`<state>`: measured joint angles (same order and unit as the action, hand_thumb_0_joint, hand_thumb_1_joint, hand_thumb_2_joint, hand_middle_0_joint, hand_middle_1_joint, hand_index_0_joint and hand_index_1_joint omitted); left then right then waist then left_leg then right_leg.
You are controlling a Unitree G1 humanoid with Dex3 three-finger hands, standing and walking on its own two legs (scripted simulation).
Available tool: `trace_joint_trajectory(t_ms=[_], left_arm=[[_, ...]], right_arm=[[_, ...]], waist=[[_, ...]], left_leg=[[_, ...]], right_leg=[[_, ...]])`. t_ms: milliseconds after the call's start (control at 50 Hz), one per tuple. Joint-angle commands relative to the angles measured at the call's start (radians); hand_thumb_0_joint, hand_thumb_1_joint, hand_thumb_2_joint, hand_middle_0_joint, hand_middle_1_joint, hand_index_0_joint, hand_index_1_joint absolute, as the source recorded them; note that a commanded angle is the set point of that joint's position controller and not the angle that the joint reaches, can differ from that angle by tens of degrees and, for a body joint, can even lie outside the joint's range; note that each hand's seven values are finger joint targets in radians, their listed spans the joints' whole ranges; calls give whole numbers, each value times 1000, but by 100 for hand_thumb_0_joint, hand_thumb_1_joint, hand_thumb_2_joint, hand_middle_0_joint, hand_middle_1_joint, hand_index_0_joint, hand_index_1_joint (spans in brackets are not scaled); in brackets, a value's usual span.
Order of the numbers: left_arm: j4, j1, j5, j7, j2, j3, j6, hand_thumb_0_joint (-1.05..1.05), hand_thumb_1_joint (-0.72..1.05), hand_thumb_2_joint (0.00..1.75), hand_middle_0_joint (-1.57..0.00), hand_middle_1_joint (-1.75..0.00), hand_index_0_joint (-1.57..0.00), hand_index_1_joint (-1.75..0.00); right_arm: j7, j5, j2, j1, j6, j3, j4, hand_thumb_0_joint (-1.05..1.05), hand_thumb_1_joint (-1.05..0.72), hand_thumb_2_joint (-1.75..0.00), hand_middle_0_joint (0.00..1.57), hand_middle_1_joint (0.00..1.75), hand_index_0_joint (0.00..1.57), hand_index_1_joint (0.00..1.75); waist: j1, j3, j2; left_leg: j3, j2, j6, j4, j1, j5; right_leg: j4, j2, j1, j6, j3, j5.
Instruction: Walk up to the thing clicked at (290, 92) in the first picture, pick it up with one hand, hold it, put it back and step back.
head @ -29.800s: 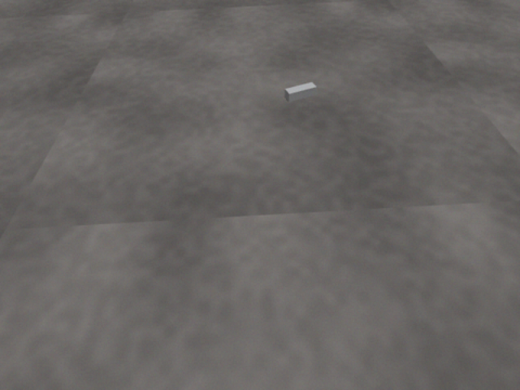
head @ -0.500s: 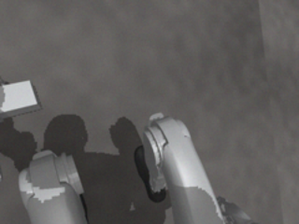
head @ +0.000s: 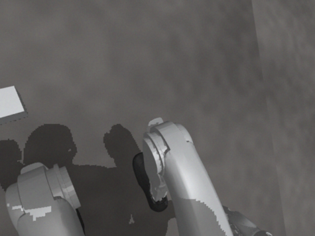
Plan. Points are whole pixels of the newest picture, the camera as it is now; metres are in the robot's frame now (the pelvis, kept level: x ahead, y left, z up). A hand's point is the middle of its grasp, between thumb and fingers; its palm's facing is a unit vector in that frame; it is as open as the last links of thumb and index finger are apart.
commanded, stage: rest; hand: left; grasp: from above
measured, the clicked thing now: out of the picture +0.46 +0.28 -0.27
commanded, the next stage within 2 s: open in 0.28 s
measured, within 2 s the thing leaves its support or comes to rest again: neither
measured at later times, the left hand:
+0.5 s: hand out of the picture +0.45 +0.28 -0.24, palm faces -0.46 -0.11 -0.88, open 9.8 cm
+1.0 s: hand out of the picture +0.46 +0.28 -0.24, palm faces -0.45 -0.12 -0.88, open 12.3 cm
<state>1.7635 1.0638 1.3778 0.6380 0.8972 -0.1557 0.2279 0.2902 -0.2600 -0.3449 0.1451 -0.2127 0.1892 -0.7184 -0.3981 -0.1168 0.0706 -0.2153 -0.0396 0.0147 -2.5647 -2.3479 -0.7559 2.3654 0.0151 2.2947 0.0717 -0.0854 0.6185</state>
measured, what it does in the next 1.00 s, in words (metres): stands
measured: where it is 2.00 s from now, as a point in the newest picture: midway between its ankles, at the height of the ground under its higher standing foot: (118, 216)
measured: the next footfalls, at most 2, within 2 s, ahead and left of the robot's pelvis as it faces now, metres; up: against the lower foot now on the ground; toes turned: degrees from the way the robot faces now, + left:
none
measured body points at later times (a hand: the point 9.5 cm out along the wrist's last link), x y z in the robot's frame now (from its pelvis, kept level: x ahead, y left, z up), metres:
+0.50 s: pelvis -0.01 +0.00 +0.00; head +0.27 +0.11 +0.34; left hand +0.47 +0.28 -0.19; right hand +0.02 -0.26 -0.05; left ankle +0.05 +0.12 -0.27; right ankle +0.12 -0.14 -0.27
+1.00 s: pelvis -0.01 +0.00 +0.01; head +0.27 +0.11 +0.34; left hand +0.47 +0.29 -0.19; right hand +0.02 -0.26 -0.04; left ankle +0.05 +0.12 -0.27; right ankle +0.12 -0.14 -0.27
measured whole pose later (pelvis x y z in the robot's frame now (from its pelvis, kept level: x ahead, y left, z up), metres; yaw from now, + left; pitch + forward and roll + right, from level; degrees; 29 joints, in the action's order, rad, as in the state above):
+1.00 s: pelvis -0.01 +0.00 +0.01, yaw -2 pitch +29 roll -15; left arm 1.79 1.09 1.34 0.65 0.97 -0.11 0.22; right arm 0.30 -0.27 -0.37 0.13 -0.25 0.26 -0.67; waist -0.42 -0.17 0.10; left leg -0.25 -0.04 0.01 -2.56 -2.33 -0.75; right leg 2.33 0.02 2.26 0.08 -0.12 0.60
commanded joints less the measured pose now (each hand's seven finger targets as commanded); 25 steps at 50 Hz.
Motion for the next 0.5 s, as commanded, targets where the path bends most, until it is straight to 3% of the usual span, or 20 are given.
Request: trace_joint_trajectory(t_ms=[0,80,100,160,360,380,460,480], left_arm=[[-102,290,-14,44,207,8,2,0,76,76,-110,-62,-111,-62],[-85,284,-19,47,231,-3,8,0,74,73,-107,-61,-108,-60],[-59,284,-21,43,222,14,7,0,74,75,-108,-61,-109,-61],[-66,291,-18,47,241,4,15,0,75,75,-109,-61,-110,-61],[-22,291,-10,51,242,54,29,0,73,71,-108,-58,-108,-59],[-21,294,-7,53,251,57,28,0,65,78,-100,-61,-100,-63],[-28,297,-9,60,242,77,24,0,33,78,-76,-68,-76,-69],[-43,303,-4,64,254,66,25,0,25,79,-72,-68,-71,-70]], right_arm=[[-8,4,-324,219,-1,-93,-15,0,-90,-90,20,30,20,30],[-7,2,-333,230,-1,-82,-13,0,-90,-90,20,30,20,30],[-5,5,-326,207,-4,-73,-13,0,-90,-90,20,30,20,30],[-8,-1,-336,213,-4,-66,-5,0,-90,-90,20,30,20,30],[-12,-11,-335,172,-16,-22,11,0,-90,-90,20,30,20,30],[-12,-12,-338,175,-17,-22,9,0,-90,-90,20,30,20,30],[-16,-11,-338,160,-22,-20,16,0,-90,-90,20,30,20,30],[-12,-16,-345,179,-21,-21,14,0,-90,-90,20,30,20,30]], waist=[[-59,650,-460],[-65,649,-456],[-65,616,-454],[-67,614,-450],[-84,565,-424],[-85,564,-433],[-84,555,-440],[-84,579,-452]], left_leg=[[108,25,-26,293,478,260],[100,26,-25,295,491,292],[100,27,-25,292,470,256],[90,27,-25,303,475,242],[78,31,-27,294,445,214],[81,31,-28,297,446,207],[75,35,-22,308,456,188],[74,36,-23,307,467,216]], right_leg=[[-178,31,-385,-86,-159,-238],[-179,32,-402,-86,-165,-260],[-175,33,-388,-88,-163,-232],[-186,33,-383,-87,-169,-215],[-187,36,-386,-82,-177,-205],[-191,38,-392,-83,-175,-200],[-194,38,-392,-83,-175,-194],[-194,42,-399,-83,-178,-215]])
